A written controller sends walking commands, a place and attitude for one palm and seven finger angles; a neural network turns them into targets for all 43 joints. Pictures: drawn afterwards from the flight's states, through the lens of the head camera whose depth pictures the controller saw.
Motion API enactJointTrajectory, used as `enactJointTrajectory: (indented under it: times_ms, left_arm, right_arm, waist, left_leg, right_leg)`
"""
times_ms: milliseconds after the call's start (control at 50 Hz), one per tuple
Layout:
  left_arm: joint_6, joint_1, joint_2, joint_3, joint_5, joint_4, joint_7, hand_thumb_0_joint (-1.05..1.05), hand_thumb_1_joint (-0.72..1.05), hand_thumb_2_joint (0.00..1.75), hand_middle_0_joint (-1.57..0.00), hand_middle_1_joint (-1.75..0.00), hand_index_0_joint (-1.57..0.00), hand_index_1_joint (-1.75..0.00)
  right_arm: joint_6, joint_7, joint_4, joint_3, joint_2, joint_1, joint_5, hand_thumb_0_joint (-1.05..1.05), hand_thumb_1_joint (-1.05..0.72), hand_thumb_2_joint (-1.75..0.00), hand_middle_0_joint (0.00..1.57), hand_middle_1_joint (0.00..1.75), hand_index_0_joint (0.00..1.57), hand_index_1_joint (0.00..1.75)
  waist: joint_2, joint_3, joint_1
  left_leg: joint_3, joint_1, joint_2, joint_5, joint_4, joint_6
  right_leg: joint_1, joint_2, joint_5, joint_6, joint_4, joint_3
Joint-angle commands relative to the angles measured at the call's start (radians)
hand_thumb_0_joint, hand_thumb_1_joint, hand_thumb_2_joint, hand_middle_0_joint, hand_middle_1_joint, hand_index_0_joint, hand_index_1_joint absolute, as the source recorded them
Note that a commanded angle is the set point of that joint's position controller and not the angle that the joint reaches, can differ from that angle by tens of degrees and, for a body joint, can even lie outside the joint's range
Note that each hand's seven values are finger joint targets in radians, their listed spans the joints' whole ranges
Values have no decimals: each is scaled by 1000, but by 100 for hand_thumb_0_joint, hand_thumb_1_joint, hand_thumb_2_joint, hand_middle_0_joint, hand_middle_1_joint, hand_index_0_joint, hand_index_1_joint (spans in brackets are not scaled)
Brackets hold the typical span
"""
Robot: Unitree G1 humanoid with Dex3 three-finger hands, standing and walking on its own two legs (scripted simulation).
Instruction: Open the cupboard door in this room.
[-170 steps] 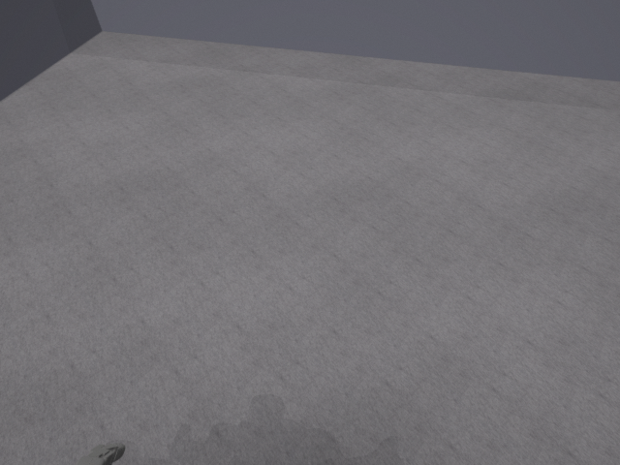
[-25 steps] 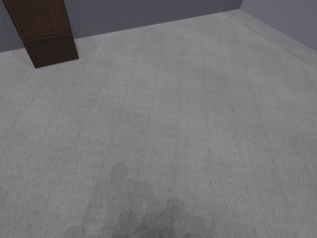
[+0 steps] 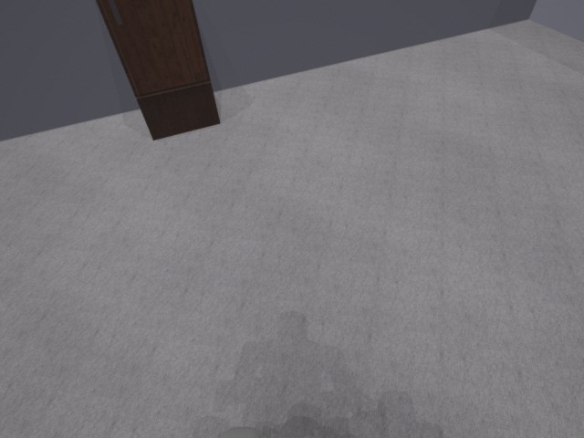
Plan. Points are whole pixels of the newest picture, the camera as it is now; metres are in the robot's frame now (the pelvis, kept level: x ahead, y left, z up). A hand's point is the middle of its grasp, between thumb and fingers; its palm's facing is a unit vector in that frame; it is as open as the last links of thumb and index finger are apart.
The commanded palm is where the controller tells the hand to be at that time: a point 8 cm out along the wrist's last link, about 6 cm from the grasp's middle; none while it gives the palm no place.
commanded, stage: stand and wait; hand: left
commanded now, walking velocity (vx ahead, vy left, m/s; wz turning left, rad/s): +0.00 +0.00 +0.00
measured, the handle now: (113, 6) +1.77 +0.88 -0.04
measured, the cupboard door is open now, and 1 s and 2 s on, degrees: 0 0 0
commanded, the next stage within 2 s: turn or walk to find it in 0.32 s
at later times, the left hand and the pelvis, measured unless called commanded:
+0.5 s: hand out of the picture -0.05 +0.21 -0.18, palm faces +0.08 -0.98 -0.18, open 7.4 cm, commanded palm none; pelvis -0.02 +0.04 +0.00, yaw +1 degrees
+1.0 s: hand out of the picture +0.03 +0.23 -0.15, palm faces +0.23 -0.93 -0.28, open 7.4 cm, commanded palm none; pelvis -0.04 +0.01 -0.01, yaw +12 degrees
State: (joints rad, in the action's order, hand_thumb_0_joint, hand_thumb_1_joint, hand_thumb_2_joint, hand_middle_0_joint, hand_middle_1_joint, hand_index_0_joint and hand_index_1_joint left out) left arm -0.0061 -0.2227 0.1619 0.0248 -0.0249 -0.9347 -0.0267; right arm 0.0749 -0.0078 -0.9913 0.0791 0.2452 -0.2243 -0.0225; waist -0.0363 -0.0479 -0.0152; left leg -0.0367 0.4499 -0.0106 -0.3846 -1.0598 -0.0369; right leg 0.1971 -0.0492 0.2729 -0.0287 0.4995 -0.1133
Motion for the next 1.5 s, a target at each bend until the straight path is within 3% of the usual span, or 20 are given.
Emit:
enactJointTrajectory:
  times_ms: [0,60,140,180,220,380,660,720,780,820,920,960,980,1000,1060,1100,1340,1400,1440,1480]
  left_arm:
    - [19,-42,191,44,-4,31,-10,0,90,90,-20,-30,-20,-30]
    - [17,-105,203,46,-5,-14,-8,0,90,90,-20,-30,-20,-30]
    - [11,-69,177,34,11,-57,-10,0,90,90,-20,-30,-20,-30]
    - [3,-95,109,20,19,-59,-4,0,90,90,-20,-30,-20,-30]
    - [-10,-62,82,4,14,-89,-5,0,90,90,-20,-30,-20,-30]
    - [-5,-113,112,-1,7,-173,0,0,90,90,-20,-30,-20,-30]
    - [-12,-59,178,56,3,-38,-7,0,90,90,-20,-30,-20,-30]
    - [-17,-23,159,58,6,-3,-6,0,90,90,-20,-30,-20,-30]
    - [-17,26,129,53,4,38,-5,0,90,90,-20,-30,-20,-30]
    - [-12,41,114,51,12,53,-4,0,90,90,-20,-30,-20,-30]
    - [-4,0,109,42,26,51,-1,0,90,90,-20,-30,-20,-30]
    - [8,-58,164,51,19,40,-9,0,90,90,-20,-30,-20,-30]
    - [16,-74,253,69,4,40,-17,0,90,90,-20,-30,-20,-30]
    - [15,-65,280,68,5,57,-13,0,90,90,-20,-30,-20,-30]
    - [14,54,201,47,9,85,-9,0,90,90,-20,-30,-20,-30]
    - [21,63,175,42,8,94,-9,0,90,90,-20,-30,-20,-30]
    - [26,-147,203,34,-3,-55,-12,0,90,90,-20,-30,-20,-30]
    - [22,-103,182,24,11,-86,-14,0,90,90,-20,-30,-20,-30]
    - [10,-137,125,15,15,-84,-9,0,90,90,-20,-30,-20,-30]
    - [-5,-90,103,4,17,-91,-7,0,90,90,-20,-30,-20,-30]
  right_arm:
    - [-22,1,44,2,28,22,4,0,-90,-90,20,30,20,30]
    - [-37,8,35,-15,11,54,10,0,-90,-90,20,30,20,30]
    - [-60,23,-35,-33,2,-50,14,0,-90,-90,20,30,20,30]
    - [-80,28,-43,-26,85,-54,9,0,-90,-90,20,30,20,30]
    - [-83,40,-50,-33,79,13,7,0,-90,-90,20,30,20,30]
    - [-70,38,-63,-37,45,11,16,0,-90,-90,20,30,20,30]
    - [-50,12,36,-16,49,-37,0,0,-90,-90,20,30,20,30]
    - [-53,12,57,-8,81,-45,-6,0,-90,-90,20,30,20,30]
    - [-66,25,68,10,136,-82,-4,0,-90,-90,20,30,20,30]
    - [-67,35,66,12,142,-73,-8,0,-90,-90,20,30,20,30]
    - [-56,32,81,17,145,-43,-7,0,-90,-90,20,30,20,30]
    - [-55,21,92,16,112,-32,8,0,-90,-90,20,30,20,30]
    - [-56,12,112,8,55,-36,14,0,-90,-90,20,30,20,30]
    - [-46,16,122,16,69,-15,0,0,-90,-90,20,30,20,30]
    - [-14,-1,69,25,71,-16,-5,0,-90,-90,20,30,20,30]
    - [-14,-7,51,20,65,-49,-5,0,-90,-90,20,30,20,30]
    - [-40,15,25,-35,23,93,16,0,-90,-90,20,30,20,30]
    - [-61,23,-26,-42,29,11,17,0,-90,-90,20,30,20,30]
    - [-73,26,-29,-30,120,16,8,0,-90,-90,20,30,20,30]
    - [-68,36,-35,-30,128,48,7,0,-90,-90,20,30,20,30]
  waist:
    - [199,-15,31]
    - [213,29,64]
    - [163,69,8]
    - [-72,90,27]
    - [-204,12,29]
    - [34,-55,37]
    - [86,44,21]
    - [-44,31,12]
    - [-198,52,-16]
    - [-166,87,-7]
    - [-98,134,17]
    - [-7,149,43]
    - [231,133,49]
    - [282,84,54]
    - [146,-43,-9]
    - [176,-24,-18]
    - [222,87,62]
    - [180,96,10]
    - [-55,110,29]
    - [-205,8,16]
  left_leg:
    - [37,-21,33,-23,116,-11]
    - [70,-81,34,-59,312,-6]
    - [82,-342,43,182,670,11]
    - [-91,-385,220,407,711,75]
    - [-122,-257,254,387,793,125]
    - [-38,-184,140,187,729,73]
    - [-46,-60,69,149,544,71]
    - [-173,-45,121,167,642,98]
    - [-413,-184,251,379,757,212]
    - [-406,-275,259,567,703,253]
    - [-330,-259,176,648,627,197]
    - [-261,-89,98,420,533,107]
    - [-93,109,-25,110,366,37]
    - [-39,134,-48,-158,174,12]
    - [-51,113,10,-24,-121,5]
    - [-19,113,20,42,-149,-13]
    - [77,-105,36,-43,379,-9]
    - [87,-323,55,217,684,8]
    - [-68,-433,237,557,658,86]
    - [-156,-313,293,558,744,159]
  right_leg:
    - [7,-228,-219,-107,-219,186]
    - [-68,-232,-352,-131,-180,208]
    - [22,-172,-290,-52,-95,157]
    - [84,-63,-92,26,5,76]
    - [48,-38,48,65,33,27]
    - [0,-83,-88,52,-109,71]
    - [50,-198,98,2,-79,84]
    - [88,-116,100,41,55,11]
    - [231,-3,217,67,363,36]
    - [282,1,261,65,415,95]
    - [85,45,104,76,95,81]
    - [-161,-40,-96,62,-147,140]
    - [-271,-274,-181,-12,-194,363]
    - [-144,-422,-254,-105,-219,447]
    - [49,-280,-160,-91,-235,259]
    - [5,-235,-255,-72,-213,163]
    - [-184,-236,-701,-128,-107,157]
    - [-83,-191,-538,-56,-50,118]
    - [62,-96,-171,33,15,31]
    - [98,-47,125,70,110,1]
